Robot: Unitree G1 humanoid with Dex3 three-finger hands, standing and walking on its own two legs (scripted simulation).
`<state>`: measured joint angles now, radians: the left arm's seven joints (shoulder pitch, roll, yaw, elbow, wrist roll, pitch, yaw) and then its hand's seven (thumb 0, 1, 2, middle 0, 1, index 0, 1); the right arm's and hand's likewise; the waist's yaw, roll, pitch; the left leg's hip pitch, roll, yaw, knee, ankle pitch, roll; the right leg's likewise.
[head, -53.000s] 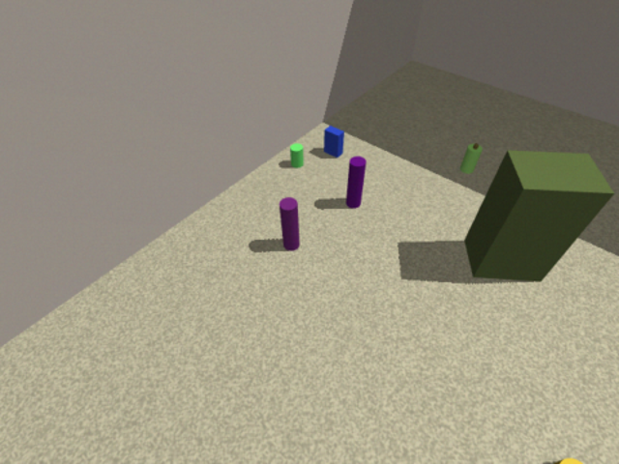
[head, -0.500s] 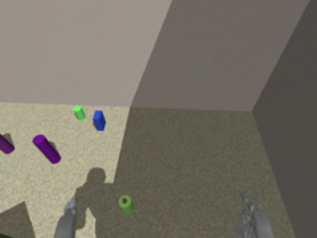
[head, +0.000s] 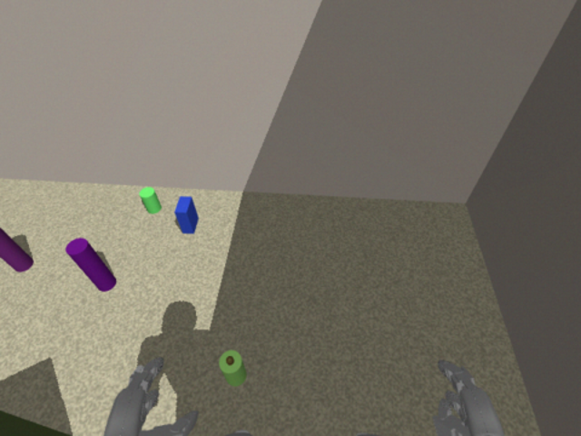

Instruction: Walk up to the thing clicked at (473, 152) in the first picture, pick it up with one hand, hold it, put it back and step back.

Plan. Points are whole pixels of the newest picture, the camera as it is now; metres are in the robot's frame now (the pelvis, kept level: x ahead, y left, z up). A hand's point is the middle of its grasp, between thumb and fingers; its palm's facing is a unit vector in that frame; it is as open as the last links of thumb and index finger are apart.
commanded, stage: stand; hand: left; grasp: from the side
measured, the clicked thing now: (232, 367) +0.42 +0.20 -0.65
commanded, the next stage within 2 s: none
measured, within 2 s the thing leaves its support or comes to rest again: neither
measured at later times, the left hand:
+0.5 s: hand out of the picture +0.05 +0.26 -0.12, palm faces +0.00 -0.94 -0.34, open 7.4 cm
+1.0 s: hand out of the picture +0.05 +0.26 -0.11, palm faces +0.00 -0.94 -0.34, open 7.4 cm
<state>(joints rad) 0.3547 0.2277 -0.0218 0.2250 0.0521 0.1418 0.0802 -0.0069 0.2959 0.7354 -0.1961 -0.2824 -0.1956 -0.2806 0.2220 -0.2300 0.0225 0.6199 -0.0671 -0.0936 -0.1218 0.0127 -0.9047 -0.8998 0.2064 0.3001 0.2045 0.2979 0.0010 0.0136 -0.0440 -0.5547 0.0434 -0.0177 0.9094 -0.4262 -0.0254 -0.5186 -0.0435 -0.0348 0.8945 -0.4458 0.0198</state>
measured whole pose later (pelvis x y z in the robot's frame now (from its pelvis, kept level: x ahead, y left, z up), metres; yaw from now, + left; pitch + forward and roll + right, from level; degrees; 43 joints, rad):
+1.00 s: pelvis -0.01 +0.01 +0.05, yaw +1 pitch -4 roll +0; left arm 0.14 0.33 0.00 1.15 0.02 -0.01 0.01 0.00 0.90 0.90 -0.20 -0.30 -0.21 -0.30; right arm 0.14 -0.33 -0.01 1.13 -0.02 0.01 0.00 0.01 -0.91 -0.90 0.21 0.30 0.20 0.30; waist 0.01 0.01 0.06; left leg -0.15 0.02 -0.01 0.38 -0.16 -0.02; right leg -0.11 -0.06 -0.05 0.37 -0.18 0.04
